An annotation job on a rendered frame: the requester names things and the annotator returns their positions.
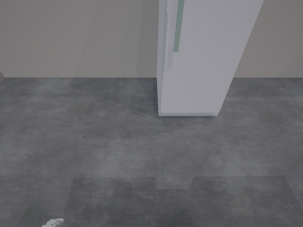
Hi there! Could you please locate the handle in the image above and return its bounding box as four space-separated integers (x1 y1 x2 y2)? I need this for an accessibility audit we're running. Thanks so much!
173 0 185 52

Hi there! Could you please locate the fridge door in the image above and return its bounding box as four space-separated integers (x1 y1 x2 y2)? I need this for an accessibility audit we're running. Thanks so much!
161 0 264 114

